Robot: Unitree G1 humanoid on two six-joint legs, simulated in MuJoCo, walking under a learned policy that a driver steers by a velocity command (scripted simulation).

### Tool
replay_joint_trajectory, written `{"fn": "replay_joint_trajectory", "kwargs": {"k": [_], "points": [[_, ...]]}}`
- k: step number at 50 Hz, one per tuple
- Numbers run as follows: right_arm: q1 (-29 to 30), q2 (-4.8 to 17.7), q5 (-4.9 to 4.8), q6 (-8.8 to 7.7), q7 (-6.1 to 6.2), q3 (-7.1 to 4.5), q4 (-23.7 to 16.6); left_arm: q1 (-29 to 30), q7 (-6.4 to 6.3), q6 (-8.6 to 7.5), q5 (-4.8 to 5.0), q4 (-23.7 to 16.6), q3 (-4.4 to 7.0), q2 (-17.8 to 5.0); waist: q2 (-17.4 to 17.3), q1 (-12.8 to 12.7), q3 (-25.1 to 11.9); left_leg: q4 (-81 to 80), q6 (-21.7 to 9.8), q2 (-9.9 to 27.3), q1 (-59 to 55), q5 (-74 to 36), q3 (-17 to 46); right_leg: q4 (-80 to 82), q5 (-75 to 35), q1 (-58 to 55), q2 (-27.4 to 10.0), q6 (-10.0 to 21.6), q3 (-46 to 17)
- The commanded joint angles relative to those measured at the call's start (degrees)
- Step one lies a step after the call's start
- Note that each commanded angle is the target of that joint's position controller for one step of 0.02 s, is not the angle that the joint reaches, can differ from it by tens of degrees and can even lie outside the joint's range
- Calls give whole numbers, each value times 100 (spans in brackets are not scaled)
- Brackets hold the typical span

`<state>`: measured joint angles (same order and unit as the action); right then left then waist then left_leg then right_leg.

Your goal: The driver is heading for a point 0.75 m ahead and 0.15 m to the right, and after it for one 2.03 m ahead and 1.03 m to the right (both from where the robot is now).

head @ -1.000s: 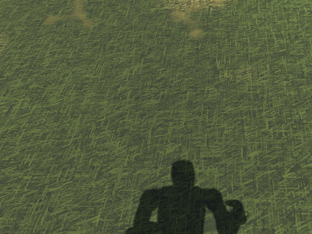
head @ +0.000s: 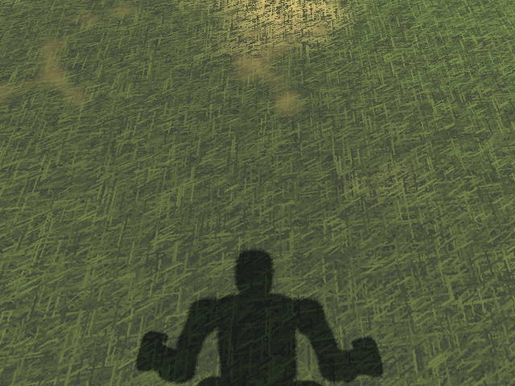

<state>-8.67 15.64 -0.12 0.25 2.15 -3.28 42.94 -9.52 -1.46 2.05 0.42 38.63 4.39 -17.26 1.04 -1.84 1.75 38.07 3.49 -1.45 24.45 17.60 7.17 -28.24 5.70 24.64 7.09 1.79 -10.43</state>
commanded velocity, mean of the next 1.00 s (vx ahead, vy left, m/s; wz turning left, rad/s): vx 0.38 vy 0.00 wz -0.42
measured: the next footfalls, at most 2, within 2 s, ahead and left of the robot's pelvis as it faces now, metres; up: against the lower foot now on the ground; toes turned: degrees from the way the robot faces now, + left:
left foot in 0.04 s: +0.08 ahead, +0.14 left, +0.00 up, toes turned -8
right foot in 0.52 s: +0.17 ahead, -0.18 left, +0.00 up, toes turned -23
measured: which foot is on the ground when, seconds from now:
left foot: up 0.00-0.02, down 0.04-0.54, up 0.56-1.00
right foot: down 0.00-0.04, up 0.06-0.50, down 0.52-1.00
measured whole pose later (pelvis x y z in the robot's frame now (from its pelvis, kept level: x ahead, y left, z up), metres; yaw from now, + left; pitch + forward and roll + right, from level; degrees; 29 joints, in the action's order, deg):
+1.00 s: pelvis +0.36 -0.15 -0.01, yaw -25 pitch +3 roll -1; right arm -3.2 15.5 -0.8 -5.5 -3.8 -1.4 38.9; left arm -22.2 -0.6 -2.8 0.4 44.6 3.4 -18.0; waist -1.1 -3.7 0.8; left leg 29.1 -4.5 -0.6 32.1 -0.6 -1.9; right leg -17.2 25.7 -6.5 3.3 2.9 -1.6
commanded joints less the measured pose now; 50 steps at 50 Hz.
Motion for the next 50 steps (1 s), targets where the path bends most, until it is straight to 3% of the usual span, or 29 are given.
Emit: {"fn": "replay_joint_trajectory", "kwargs": {"k": [1,2,3,4,5,6,7,10,13,18,22,24,25,26,27,28,29,30,31,32,33,35,38,41,44,47,49,50], "points": [[-526,596,-39,-178,-52,-214,-233,164,-52,23,62,-461,215,-803,837,314,-818,-1337,-220,-46,-1049,-563,-263,680,1121,-489,-1106,627,-1641],[-815,949,38,-191,-34,-308,-220,10,-53,33,60,-478,152,-595,283,341,-994,-1840,-558,835,-1767,-234,443,7,2170,112,-766,324,-1264],[-787,1394,201,-128,-9,-411,-211,153,-27,-10,92,-677,112,-378,-1414,214,-669,-2375,-1320,1891,-1899,662,1947,-1336,2795,1403,152,14,152],[-518,1267,339,-164,-37,-377,-371,118,-4,-110,16,-699,191,-710,-1674,246,-499,-2663,-1724,2376,-1517,1228,2691,-2495,2532,1720,-202,-120,166],[-217,992,262,-196,6,-303,-508,10,29,-133,29,-588,273,-922,-1313,140,-404,-2623,-1569,2154,-1478,1451,2264,-2997,2041,1762,-383,-163,141],[-79,855,112,-216,51,-269,-539,-159,48,-116,14,-440,292,-906,-1106,89,-339,-2587,-1290,1815,-1613,1360,1743,-3268,1684,1852,-433,-265,275],[-106,819,26,-232,83,-252,-530,-231,54,-108,-14,-379,280,-819,-1018,131,-331,-2545,-1151,1690,-1833,1191,1442,-3592,1419,2030,-514,-354,375],[-589,775,49,-306,95,-216,-439,69,143,-166,39,-512,165,-485,-869,428,-141,-2731,-1140,1549,-1993,785,743,-3812,927,2279,-739,-496,683],[-964,876,68,-355,57,-255,-357,460,187,-237,72,-727,112,-389,-913,671,-29,-2859,-1245,1644,-2289,545,442,-3157,667,2368,-889,-574,737],[-988,1156,4,-399,-44,-361,-285,722,328,-305,91,-907,14,-237,-973,720,107,-2925,-1267,1797,-2041,-4,-249,-1817,578,1541,-1064,-440,1024],[-994,1288,-120,-388,-153,-428,-184,771,414,-296,113,-975,2,-301,-934,669,204,-2728,-1202,1920,-1942,-147,-601,-1143,955,826,-1047,-123,1293],[-879,1352,-183,-335,-186,-452,-144,495,432,-292,108,-926,41,-370,-842,407,131,-2281,-1084,1943,-1843,-699,-835,-656,983,161,-860,127,1544],[-807,1329,-191,-324,-182,-436,-142,-3,414,-285,90,-760,129,-484,-708,110,-127,-1572,-944,1787,-1585,-1662,-1155,-331,800,-737,-582,266,1750],[-949,1076,-125,-342,-177,-347,-120,-879,357,-262,115,-486,334,-844,-298,-259,-694,-166,-705,1431,-1120,-2457,-1652,-171,759,-2122,-411,464,1614],[-880,599,147,-391,-183,-164,-370,-1782,243,-231,142,-383,491,-1462,1081,-522,-1170,2159,-287,973,543,-314,-1885,136,761,-3594,-1774,974,-519],[-693,409,117,-582,-182,-73,-788,-1711,284,-346,135,-553,469,-1831,2021,-356,-1697,3579,-76,3,2506,1649,-832,1281,2118,-4487,-2696,2007,-3561],[-233,995,-127,-731,-231,-201,-784,-1601,328,-462,100,-545,316,-1267,982,-589,-1250,3983,-201,377,3095,1190,-313,1493,2201,-4231,-2710,1884,-3138],[-126,1063,-187,-809,-265,-213,-802,-1421,322,-524,56,-523,216,-997,812,-419,-848,3742,-367,576,3084,654,-342,1373,1786,-3738,-2517,1706,-2471],[-206,1004,-62,-819,-240,-201,-681,-1074,317,-537,42,-576,157,-846,265,-175,-566,3338,-367,783,2700,220,-326,1308,1177,-3059,-2262,1525,-1865],[-260,996,77,-798,-229,-219,-632,-746,296,-529,22,-626,108,-724,258,25,-390,2827,-315,880,2290,-98,-298,1376,616,-2493,-2017,1427,-1410],[-311,955,109,-752,-254,-221,-601,-556,263,-526,-34,-671,81,-693,394,175,-302,2617,-261,895,1936,-311,-315,1498,180,-2090,-1856,1388,-1163],[-418,804,123,-662,-292,-179,-479,-455,192,-567,-52,-581,66,-682,341,304,-319,2239,-102,783,1695,-698,-494,1593,-807,-1798,-1724,1393,-689],[135,501,100,-636,-321,-34,-552,-682,110,-601,10,-313,72,-738,275,123,-132,833,-14,641,1429,-1731,-633,1634,-1380,-1559,-1471,1163,-20],[798,349,-26,-665,-428,70,-655,-1053,89,-638,31,-59,83,-837,345,-204,43,-226,-147,480,989,-2732,-776,1815,-860,-1500,-1517,998,205],[1132,469,-113,-671,-520,57,-780,-1278,116,-654,44,185,93,-869,303,-294,289,-697,-426,469,1194,-2746,-686,1845,-712,-2082,-1824,963,214],[1106,542,-97,-669,-614,36,-851,-1303,91,-591,31,342,128,-922,269,-186,256,-857,-733,358,1266,-2075,-711,1456,-1673,-2814,-2050,812,398],[595,731,-75,-628,-603,-63,-765,-1213,47,-524,-15,334,161,-1039,421,96,-226,-733,-943,-29,470,-1443,-987,665,-3851,-3101,-1974,663,632],[-95,916,-58,-599,-567,-178,-598,-1115,19,-463,-37,297,146,-1039,380,479,-679,-823,-1106,-277,-447,-1420,-1175,-313,-4782,-3030,-1779,531,872]]}}
Keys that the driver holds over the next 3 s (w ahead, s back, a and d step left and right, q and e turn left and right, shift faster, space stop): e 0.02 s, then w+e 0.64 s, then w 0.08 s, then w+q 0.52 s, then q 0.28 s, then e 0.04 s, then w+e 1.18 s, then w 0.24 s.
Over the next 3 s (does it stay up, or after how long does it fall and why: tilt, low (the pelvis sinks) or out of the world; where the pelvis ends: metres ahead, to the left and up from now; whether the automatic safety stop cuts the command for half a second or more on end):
stays up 1.23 -0.54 0.02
